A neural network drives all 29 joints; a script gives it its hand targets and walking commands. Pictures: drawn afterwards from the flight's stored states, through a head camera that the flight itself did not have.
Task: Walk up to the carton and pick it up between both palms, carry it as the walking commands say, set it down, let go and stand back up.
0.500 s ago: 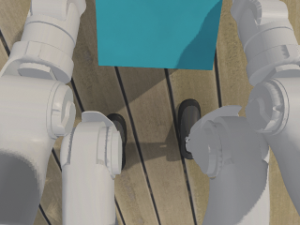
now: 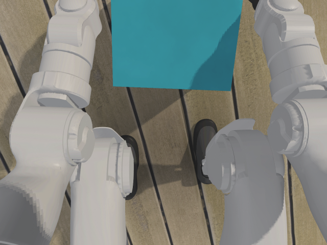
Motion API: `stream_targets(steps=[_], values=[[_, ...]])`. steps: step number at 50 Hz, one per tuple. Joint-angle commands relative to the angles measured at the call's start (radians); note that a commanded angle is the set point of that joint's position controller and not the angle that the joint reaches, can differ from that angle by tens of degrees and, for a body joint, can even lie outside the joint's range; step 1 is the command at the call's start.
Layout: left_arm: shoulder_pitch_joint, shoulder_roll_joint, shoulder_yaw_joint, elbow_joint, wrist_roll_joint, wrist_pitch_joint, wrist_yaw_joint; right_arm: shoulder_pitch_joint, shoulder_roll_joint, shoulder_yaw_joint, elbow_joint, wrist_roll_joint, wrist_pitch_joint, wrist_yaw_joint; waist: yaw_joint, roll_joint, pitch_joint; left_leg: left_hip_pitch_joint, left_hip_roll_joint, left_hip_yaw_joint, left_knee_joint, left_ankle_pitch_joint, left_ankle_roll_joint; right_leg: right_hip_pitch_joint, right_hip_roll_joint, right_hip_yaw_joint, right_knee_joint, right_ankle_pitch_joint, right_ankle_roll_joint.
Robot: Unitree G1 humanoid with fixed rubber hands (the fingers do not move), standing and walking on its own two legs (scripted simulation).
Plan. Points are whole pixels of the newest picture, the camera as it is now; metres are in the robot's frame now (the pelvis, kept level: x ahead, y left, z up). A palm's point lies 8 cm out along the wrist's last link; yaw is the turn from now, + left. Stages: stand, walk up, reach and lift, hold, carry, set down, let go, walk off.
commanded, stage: reach and lift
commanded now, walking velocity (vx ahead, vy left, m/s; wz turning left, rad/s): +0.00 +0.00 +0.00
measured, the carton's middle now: (171, 30) +0.49 -0.04 -0.25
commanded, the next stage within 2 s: none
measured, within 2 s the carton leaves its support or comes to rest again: leaves its support in 0.10 s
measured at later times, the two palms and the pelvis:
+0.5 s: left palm out of the picture +0.56 +0.10 -0.11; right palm out of the picture +0.53 -0.20 -0.11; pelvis -0.01 -0.01 +0.02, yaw +0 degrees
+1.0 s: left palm out of the picture +0.55 +0.10 -0.05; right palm out of the picture +0.53 -0.19 -0.05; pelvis +0.00 -0.01 +0.06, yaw +0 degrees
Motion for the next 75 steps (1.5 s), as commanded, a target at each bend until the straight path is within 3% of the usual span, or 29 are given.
stream_targets(steps=[1,7,15,22,34,44,52,61,75], values=[[-0.535,-0.953,-0.362,-0.171,-0.091,-0.005,-0.256,-0.517,0.922,0.244,-0.296,0.112,-0.049,0.237,-0.071,0.099,-1.273,0.552,-0.050,0.046,-0.212,0.499,-0.001,0.642,0.094,-0.135,-0.078,0.485,-0.043],[-0.593,-0.974,-0.400,-0.248,-0.115,0.001,-0.226,-0.630,0.962,0.314,-0.387,0.158,-0.030,0.225,-0.042,0.075,-1.488,0.642,-0.052,0.062,-0.226,0.505,-0.002,0.729,0.101,-0.148,-0.101,0.497,-0.030],[-0.634,-0.976,-0.329,-0.235,-0.078,0.028,-0.252,-0.598,1.019,0.274,-0.328,0.058,0.033,0.221,-0.036,0.001,-1.402,0.472,-0.061,0.092,-0.275,0.319,0.007,0.781,0.109,-0.132,-0.167,0.365,-0.029],[-0.624,-1.001,-0.302,-0.227,-0.063,0.059,-0.275,-0.614,1.058,0.284,-0.404,0.022,0.067,0.217,-0.030,-0.033,-1.489,0.437,-0.070,0.108,-0.305,0.316,0.014,0.871,0.117,-0.129,-0.207,0.384,-0.024],[-0.526,-1.068,-0.285,-0.239,0.005,0.096,-0.279,-0.531,1.091,0.270,-0.437,-0.034,0.105,0.242,-0.030,-0.003,-1.544,0.497,-0.081,0.096,-0.363,0.390,0.006,0.825,0.129,-0.139,-0.255,0.433,-0.018],[-0.500,-1.115,-0.351,-0.332,-0.001,0.108,-0.257,-0.485,1.135,0.295,-0.475,-0.038,0.119,0.248,-0.028,0.020,-1.703,0.613,-0.085,0.084,-0.405,0.482,-0.011,0.839,0.139,-0.147,-0.291,0.490,-0.021],[-0.423,-1.152,-0.304,-0.281,0.049,0.133,-0.268,-0.422,1.162,0.253,-0.459,-0.098,0.144,0.247,-0.036,0.032,-1.642,0.561,-0.095,0.090,-0.471,0.418,-0.013,0.824,0.144,-0.139,-0.363,0.439,-0.021],[-0.401,-1.169,-0.267,-0.265,0.068,0.157,-0.285,-0.418,1.196,0.244,-0.479,-0.120,0.174,0.244,-0.032,0.007,-1.623,0.546,-0.104,0.096,-0.543,0.336,-0.004,0.875,0.148,-0.136,-0.441,0.371,-0.016],[-0.355,-1.235,-0.273,-0.279,0.100,0.173,-0.296,-0.351,1.267,0.253,-0.461,-0.137,0.185,0.267,-0.019,0.017,-1.668,0.668,-0.101,0.077,-0.633,0.370,-0.011,0.895,0.158,-0.135,-0.532,0.380,-0.020]])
